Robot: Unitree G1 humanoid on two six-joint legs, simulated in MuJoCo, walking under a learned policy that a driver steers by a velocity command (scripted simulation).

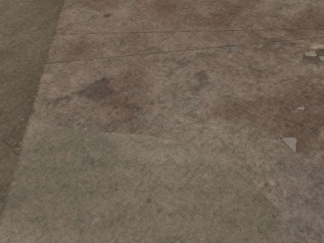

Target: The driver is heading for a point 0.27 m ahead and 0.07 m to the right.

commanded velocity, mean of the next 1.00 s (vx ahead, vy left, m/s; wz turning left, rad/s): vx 0.10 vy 0.00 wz -0.17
